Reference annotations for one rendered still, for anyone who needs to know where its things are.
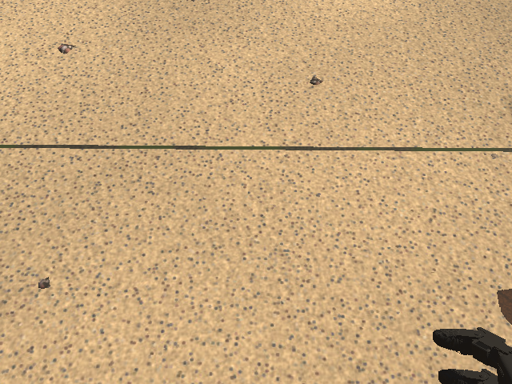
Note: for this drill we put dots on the right robot hand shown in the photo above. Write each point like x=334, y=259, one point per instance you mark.
x=485, y=346

